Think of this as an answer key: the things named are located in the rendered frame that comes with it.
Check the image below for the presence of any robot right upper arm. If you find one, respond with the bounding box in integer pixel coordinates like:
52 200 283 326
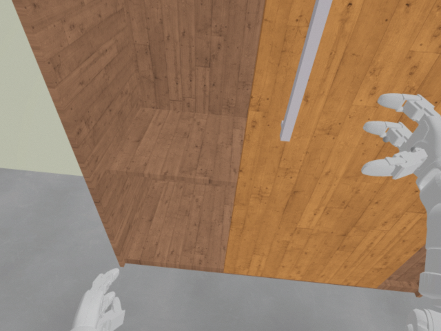
404 308 441 331

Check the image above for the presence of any handle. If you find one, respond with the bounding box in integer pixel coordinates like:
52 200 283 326
280 0 333 141

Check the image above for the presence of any right robot hand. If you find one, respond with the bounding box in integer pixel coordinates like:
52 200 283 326
361 93 441 180

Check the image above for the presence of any robot right forearm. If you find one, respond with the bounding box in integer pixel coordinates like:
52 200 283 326
416 160 441 308

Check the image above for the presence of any wardrobe door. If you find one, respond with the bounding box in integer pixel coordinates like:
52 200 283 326
223 0 441 288
387 244 427 283

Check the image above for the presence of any left robot hand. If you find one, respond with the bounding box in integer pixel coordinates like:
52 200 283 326
72 268 125 331

